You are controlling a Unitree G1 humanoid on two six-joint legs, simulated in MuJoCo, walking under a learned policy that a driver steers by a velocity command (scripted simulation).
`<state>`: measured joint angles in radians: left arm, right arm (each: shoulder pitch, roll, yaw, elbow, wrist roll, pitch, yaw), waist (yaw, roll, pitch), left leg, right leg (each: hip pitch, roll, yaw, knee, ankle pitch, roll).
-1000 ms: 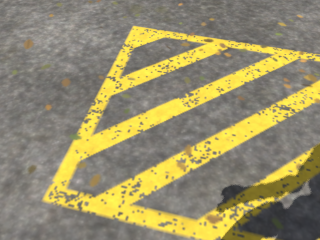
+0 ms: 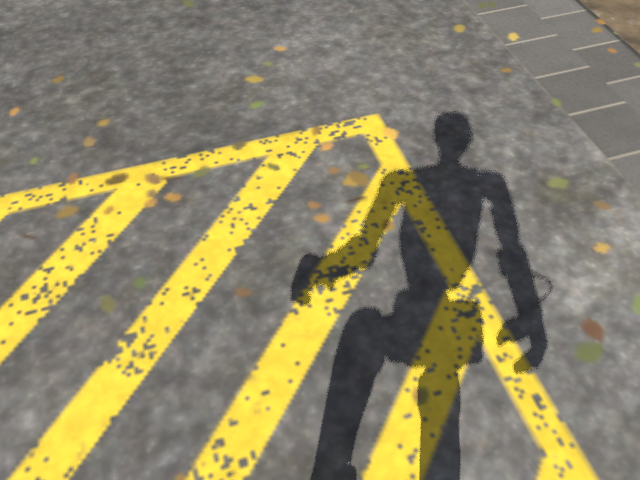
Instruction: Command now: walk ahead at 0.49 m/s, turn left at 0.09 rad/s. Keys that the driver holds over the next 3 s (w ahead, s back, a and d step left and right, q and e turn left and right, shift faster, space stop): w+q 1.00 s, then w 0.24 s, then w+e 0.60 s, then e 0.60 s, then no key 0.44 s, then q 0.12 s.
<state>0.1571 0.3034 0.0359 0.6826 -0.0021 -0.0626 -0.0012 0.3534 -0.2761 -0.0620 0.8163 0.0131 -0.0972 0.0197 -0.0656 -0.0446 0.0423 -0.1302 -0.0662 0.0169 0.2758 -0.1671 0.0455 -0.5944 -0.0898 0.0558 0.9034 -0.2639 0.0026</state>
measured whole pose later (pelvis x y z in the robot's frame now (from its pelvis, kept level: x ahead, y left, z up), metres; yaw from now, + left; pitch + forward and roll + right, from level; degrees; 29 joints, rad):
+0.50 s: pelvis +0.26 -0.05 +0.00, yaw +15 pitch +0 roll -2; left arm 0.33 0.28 0.07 0.80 0.01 -0.10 0.00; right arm 0.18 -0.32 -0.07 0.69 0.03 -0.02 0.02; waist 0.07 0.05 0.04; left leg -0.67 0.09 -0.06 0.91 -0.10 -0.02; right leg -0.04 0.02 -0.17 0.25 -0.23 -0.03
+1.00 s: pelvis +0.51 +0.09 +0.00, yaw +33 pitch +1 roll -1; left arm 0.09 0.32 0.05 0.68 0.02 -0.09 0.00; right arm 0.32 -0.29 -0.06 0.70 0.02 -0.04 0.00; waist -0.05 -0.03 0.06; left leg -0.17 -0.11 -0.10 0.35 -0.19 0.10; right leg -0.67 -0.10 0.10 0.82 -0.10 0.07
